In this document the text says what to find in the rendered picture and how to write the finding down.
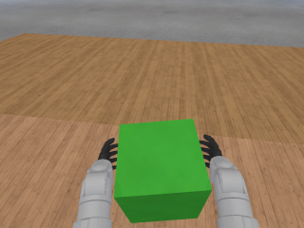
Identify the robot right forearm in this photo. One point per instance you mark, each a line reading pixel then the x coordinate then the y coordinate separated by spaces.
pixel 233 203

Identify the carton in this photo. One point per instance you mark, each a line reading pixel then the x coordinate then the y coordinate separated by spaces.
pixel 160 171

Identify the robot right hand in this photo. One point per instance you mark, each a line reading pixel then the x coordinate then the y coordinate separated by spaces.
pixel 213 149

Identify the robot left forearm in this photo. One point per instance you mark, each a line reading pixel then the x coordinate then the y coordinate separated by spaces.
pixel 96 197

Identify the robot left hand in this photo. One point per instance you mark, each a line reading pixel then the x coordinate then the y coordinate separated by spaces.
pixel 106 154

